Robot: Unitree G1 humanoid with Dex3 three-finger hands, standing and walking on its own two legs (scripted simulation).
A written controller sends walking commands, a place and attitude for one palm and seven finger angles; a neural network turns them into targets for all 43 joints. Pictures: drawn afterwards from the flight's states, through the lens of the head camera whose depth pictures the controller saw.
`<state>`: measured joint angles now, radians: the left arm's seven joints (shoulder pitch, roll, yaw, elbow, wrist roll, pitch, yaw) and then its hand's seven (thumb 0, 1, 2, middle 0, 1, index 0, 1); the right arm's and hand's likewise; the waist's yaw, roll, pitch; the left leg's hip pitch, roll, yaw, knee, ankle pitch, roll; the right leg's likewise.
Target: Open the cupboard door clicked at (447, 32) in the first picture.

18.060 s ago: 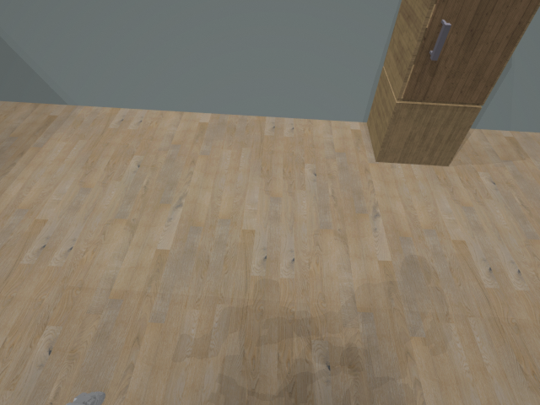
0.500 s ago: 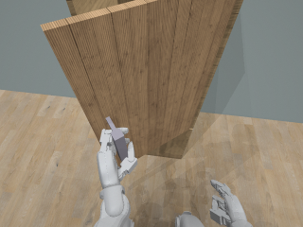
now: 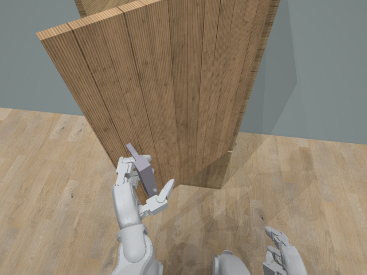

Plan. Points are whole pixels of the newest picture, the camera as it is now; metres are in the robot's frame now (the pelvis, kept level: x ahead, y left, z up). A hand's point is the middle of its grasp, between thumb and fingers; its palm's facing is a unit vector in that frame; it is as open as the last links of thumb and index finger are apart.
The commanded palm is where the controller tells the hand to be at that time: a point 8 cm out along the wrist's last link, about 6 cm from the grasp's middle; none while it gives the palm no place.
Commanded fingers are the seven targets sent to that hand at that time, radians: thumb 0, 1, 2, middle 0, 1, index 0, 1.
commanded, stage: open thumb and fingers to let go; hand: left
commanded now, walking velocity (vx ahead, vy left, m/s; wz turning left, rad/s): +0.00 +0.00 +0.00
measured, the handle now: (142, 171) +0.33 +0.11 +0.04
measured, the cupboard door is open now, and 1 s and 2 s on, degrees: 44 45 45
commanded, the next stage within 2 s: slide the hand sideways off the handle in 0.48 s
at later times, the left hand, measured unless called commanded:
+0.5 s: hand (155, 194) +0.28 +0.07 +0.04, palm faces +0.26 -0.97 -0.02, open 15.4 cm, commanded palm +0.23 +0.12 +0.03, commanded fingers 0.00 -0.50 0.30 -0.15 -0.30 -0.15 -0.30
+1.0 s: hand (148, 215) +0.23 +0.08 +0.04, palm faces -0.16 -0.99 +0.02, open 16.4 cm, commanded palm +0.21 +0.14 +0.03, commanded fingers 0.00 -0.50 0.30 -0.15 -0.30 -0.15 -0.30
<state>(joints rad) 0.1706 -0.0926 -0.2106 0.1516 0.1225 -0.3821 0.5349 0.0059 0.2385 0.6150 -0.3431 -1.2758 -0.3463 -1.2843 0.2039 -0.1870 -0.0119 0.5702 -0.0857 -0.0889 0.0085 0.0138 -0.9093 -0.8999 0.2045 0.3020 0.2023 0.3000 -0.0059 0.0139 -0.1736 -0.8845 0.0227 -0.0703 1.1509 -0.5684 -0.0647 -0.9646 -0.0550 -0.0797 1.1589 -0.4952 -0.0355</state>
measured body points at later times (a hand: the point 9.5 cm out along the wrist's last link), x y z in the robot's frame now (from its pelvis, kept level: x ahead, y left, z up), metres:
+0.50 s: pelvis -0.02 +0.02 +0.00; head +0.05 +0.02 +0.44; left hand +0.26 +0.12 +0.04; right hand +0.16 -0.19 -0.10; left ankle +0.00 +0.16 -0.65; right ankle +0.04 -0.10 -0.65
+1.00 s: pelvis -0.01 +0.04 -0.01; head +0.06 +0.03 +0.43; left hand +0.24 +0.14 +0.04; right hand +0.16 -0.20 -0.09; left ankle +0.00 +0.16 -0.65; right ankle +0.04 -0.10 -0.65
